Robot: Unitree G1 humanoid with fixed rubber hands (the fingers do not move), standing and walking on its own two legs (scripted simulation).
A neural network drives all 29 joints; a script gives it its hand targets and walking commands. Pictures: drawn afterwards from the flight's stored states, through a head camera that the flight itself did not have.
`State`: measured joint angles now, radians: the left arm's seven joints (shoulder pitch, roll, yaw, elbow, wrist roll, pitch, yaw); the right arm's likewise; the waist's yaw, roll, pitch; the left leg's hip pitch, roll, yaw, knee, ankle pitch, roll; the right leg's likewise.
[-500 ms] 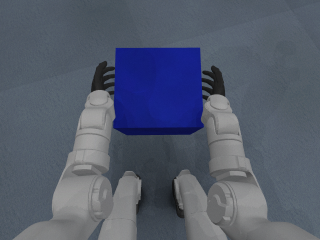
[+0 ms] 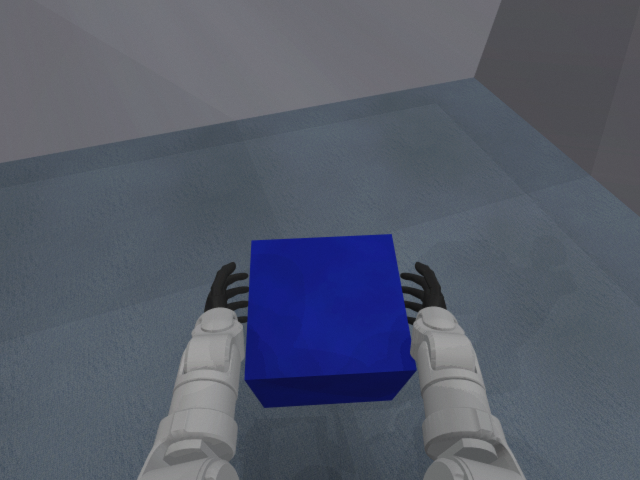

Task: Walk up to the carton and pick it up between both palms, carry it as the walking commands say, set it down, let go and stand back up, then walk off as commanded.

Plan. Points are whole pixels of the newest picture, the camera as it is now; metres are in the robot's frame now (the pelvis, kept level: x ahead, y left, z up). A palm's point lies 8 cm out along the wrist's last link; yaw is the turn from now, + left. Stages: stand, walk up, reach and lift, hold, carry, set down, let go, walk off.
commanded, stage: reach and lift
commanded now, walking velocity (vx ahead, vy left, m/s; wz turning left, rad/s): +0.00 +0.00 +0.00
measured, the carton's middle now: (325, 324) +0.35 -0.02 -0.08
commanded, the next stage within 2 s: hold in 1.56 s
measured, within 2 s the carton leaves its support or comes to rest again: neither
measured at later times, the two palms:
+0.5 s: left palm (205, 310) +0.31 +0.13 +0.06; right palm (447, 305) +0.30 -0.16 +0.07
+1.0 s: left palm (193, 312) +0.31 +0.14 +0.06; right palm (432, 296) +0.31 -0.14 +0.07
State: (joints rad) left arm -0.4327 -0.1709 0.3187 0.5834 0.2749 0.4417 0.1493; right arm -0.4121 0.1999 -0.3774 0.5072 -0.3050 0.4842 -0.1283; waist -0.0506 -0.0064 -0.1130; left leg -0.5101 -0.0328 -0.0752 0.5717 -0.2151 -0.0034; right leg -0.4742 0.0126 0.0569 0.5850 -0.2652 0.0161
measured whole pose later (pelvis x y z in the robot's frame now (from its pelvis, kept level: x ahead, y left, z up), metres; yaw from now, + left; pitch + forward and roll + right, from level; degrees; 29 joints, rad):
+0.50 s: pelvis +0.01 +0.00 +0.02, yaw +0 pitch -4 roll +0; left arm -0.34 -0.14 0.25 0.42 0.29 0.69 0.06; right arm -0.37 0.18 -0.28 0.41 -0.28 0.71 -0.13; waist -0.06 -0.01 -0.07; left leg -0.17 -0.02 -0.08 0.41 -0.18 -0.01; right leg -0.13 0.01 0.06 0.41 -0.22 0.01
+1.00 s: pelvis +0.00 -0.01 +0.02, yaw +0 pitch -5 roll +0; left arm -0.42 -0.16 0.32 0.51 0.32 0.71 0.13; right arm -0.45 0.21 -0.35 0.53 -0.35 0.69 -0.13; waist -0.01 -0.01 -0.08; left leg -0.14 -0.02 -0.08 0.39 -0.17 -0.01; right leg -0.11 0.01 0.06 0.42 -0.22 0.00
